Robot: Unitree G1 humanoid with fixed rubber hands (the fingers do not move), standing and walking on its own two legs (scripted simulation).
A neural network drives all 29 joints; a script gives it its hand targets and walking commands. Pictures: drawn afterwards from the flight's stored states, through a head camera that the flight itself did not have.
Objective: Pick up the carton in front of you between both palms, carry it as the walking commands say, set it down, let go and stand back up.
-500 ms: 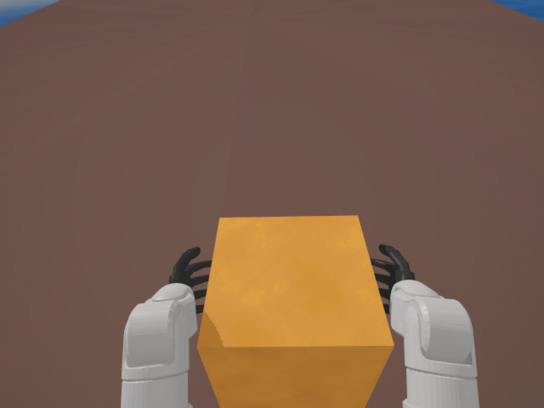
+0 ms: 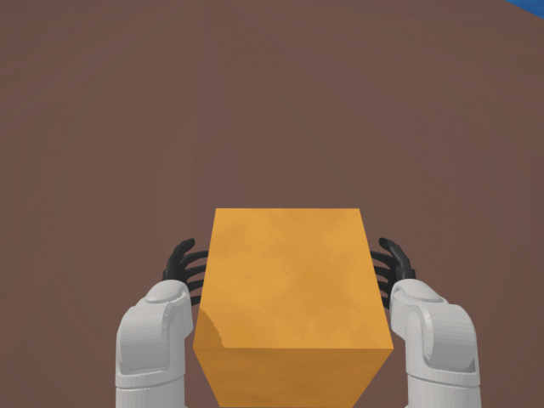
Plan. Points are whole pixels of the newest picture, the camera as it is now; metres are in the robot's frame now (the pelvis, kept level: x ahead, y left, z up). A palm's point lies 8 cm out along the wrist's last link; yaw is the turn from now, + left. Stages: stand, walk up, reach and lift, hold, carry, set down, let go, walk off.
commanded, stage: carry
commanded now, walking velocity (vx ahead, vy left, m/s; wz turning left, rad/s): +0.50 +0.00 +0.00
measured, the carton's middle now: (286, 312) +0.27 -0.01 +0.00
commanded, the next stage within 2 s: none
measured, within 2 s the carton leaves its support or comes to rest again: neither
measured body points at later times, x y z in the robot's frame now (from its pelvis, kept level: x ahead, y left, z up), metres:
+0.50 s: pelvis +0.32 -0.04 +0.00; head +0.33 -0.05 +0.45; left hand +0.59 +0.13 +0.08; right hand +0.61 -0.17 +0.07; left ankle +0.40 +0.11 -0.70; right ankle +0.27 -0.12 -0.75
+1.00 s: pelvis +0.65 +0.01 +0.00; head +0.66 +0.02 +0.45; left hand +0.93 +0.16 +0.08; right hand +0.93 -0.14 +0.09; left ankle +0.56 +0.09 -0.75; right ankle +0.78 -0.14 -0.71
